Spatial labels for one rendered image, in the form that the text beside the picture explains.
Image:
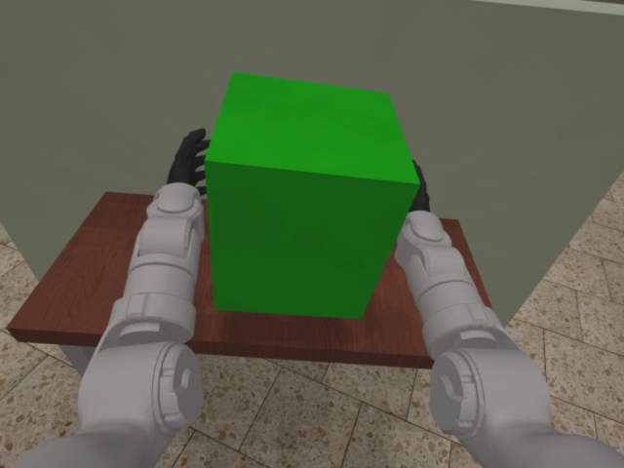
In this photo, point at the right robot forearm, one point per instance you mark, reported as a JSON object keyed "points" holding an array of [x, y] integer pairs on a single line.
{"points": [[451, 309]]}

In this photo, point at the left robot hand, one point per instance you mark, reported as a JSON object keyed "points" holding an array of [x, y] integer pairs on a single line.
{"points": [[185, 163]]}

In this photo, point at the right robot hand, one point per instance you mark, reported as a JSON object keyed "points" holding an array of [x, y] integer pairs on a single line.
{"points": [[421, 200]]}

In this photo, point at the carton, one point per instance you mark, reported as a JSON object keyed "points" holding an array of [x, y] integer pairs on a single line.
{"points": [[308, 187]]}

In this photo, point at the left robot forearm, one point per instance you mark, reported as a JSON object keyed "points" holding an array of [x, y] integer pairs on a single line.
{"points": [[157, 301]]}

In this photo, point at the table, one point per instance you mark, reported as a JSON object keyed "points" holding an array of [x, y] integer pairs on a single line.
{"points": [[72, 303]]}

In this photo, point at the right robot upper arm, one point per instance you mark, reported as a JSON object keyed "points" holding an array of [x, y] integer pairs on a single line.
{"points": [[496, 403]]}

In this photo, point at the left robot upper arm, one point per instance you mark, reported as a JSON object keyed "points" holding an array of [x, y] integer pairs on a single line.
{"points": [[133, 401]]}

